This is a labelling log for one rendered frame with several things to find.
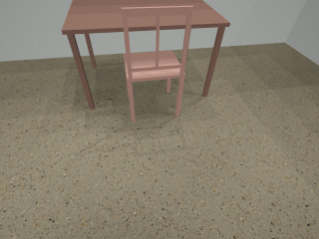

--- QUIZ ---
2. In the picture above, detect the chair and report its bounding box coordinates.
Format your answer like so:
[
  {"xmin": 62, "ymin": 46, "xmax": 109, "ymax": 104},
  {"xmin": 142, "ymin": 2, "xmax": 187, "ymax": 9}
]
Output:
[{"xmin": 121, "ymin": 5, "xmax": 193, "ymax": 122}]

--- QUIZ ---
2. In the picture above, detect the table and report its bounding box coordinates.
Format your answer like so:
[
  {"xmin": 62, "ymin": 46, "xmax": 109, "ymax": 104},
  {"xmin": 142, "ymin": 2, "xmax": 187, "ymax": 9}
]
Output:
[{"xmin": 61, "ymin": 0, "xmax": 230, "ymax": 110}]

